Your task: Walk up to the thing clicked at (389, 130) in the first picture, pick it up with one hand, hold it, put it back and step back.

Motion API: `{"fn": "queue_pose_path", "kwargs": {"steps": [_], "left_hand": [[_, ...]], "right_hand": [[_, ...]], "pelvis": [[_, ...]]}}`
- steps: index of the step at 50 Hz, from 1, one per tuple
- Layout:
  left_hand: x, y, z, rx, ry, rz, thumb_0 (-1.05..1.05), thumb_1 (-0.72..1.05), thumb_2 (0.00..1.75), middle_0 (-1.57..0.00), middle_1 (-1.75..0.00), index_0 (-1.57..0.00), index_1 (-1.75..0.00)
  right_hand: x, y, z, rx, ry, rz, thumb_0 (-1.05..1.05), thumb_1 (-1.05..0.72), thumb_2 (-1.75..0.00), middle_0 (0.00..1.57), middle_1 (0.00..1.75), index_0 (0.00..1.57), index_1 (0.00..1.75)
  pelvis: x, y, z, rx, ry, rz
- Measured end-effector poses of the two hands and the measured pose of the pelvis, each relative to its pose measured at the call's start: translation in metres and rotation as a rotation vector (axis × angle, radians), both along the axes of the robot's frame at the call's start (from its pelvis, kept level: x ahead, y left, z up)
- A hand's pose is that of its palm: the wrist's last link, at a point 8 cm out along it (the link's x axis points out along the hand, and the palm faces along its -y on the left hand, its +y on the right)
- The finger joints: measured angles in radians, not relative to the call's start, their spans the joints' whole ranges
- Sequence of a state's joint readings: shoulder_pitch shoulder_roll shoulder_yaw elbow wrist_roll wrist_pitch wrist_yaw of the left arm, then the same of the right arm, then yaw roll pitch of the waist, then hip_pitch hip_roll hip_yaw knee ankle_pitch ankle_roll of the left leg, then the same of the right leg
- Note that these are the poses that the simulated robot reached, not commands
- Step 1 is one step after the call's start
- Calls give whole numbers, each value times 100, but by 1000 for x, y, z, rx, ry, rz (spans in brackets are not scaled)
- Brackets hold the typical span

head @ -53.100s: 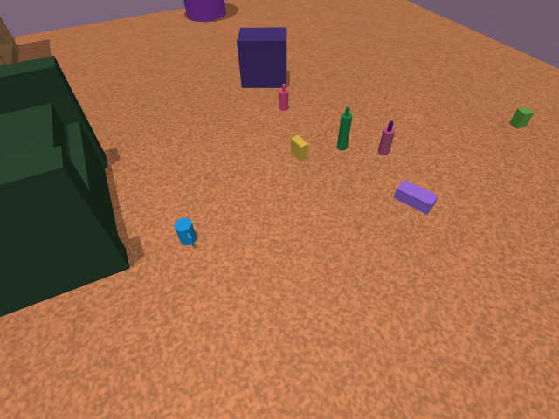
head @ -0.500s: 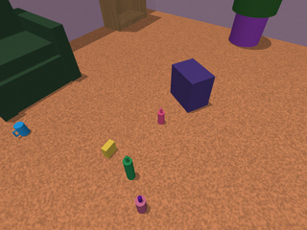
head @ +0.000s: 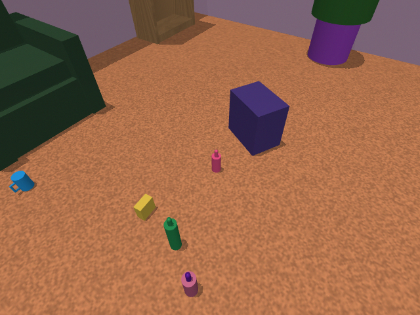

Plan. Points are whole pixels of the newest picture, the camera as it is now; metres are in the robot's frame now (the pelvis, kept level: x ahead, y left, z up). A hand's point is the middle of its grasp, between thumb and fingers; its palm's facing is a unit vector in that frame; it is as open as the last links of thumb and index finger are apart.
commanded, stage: stand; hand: left
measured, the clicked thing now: (189, 282) +0.39 +0.12 -0.68
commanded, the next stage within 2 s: step back in 0.50 s
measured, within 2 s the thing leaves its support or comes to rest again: neither
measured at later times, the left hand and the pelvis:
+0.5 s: hand out of the picture +0.08 +0.24 -0.16, palm faces -0.02 -0.94 -0.34, open 7.4 cm; pelvis +0.01 -0.01 +0.00, yaw +0 degrees
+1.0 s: hand out of the picture +0.06 +0.29 -0.18, palm faces -0.05 -0.93 -0.36, open 7.4 cm; pelvis -0.07 +0.03 -0.02, yaw -2 degrees
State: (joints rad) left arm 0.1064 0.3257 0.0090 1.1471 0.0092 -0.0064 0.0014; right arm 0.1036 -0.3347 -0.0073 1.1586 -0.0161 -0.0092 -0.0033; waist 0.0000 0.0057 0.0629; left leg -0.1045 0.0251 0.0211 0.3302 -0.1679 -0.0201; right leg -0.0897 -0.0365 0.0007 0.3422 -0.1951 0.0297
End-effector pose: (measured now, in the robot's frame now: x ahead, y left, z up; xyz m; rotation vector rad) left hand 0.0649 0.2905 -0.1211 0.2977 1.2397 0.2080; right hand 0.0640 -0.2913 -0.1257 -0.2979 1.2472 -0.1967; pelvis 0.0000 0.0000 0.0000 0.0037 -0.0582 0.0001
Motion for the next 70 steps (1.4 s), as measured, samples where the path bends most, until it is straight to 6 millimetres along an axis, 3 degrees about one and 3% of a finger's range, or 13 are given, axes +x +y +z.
{"fn": "queue_pose_path", "kwargs": {"steps": [25,32,39,44,52,58,64,70], "left_hand": [[7,-6,1,2,3,-14,0,90,89,-21,-30,-20,-30],[10,8,-4,22,-19,-2,0,90,89,-21,-30,-20,-30],[21,41,-18,32,-59,-38,0,90,89,-21,-30,-20,-30],[22,50,-19,33,-87,-48,0,90,89,-21,-30,-20,-30],[-23,43,-23,23,-40,-83,0,90,89,-20,-30,-20,-30],[-69,29,-26,42,-22,-102,0,90,89,-21,-30,-20,-30],[-125,20,-4,47,-19,-72,0,90,89,-21,-30,-20,-30],[-142,32,9,74,-68,-60,0,90,89,-21,-30,-20,-30]], "right_hand": [[3,-8,0,3,7,-8,1,-90,-90,20,30,20,30],[2,-17,-2,-26,1,-15,1,-90,-90,20,30,20,30],[-25,-11,-2,-93,22,-21,1,-90,-90,20,30,20,30],[-55,5,7,-102,54,-7,1,-90,-90,20,30,20,30],[-73,11,7,-102,-28,-15,1,-90,-90,20,30,20,30],[-92,-2,-13,-67,-104,-17,1,-90,-90,20,30,20,30],[-128,-6,-13,-29,-75,-34,1,-90,-90,20,30,20,30],[-176,-8,-9,-57,-10,-16,1,-90,-90,20,30,20,30]], "pelvis": [[6,-6,0,0,8,-6],[-14,-2,-8,-16,24,-1],[-33,25,-24,-16,31,4],[-51,31,-19,-38,30,4],[-81,31,-19,-23,35,-49],[-116,20,-34,-13,4,-84],[-145,14,-22,19,-6,-77],[-174,22,-16,11,37,-39]]}}
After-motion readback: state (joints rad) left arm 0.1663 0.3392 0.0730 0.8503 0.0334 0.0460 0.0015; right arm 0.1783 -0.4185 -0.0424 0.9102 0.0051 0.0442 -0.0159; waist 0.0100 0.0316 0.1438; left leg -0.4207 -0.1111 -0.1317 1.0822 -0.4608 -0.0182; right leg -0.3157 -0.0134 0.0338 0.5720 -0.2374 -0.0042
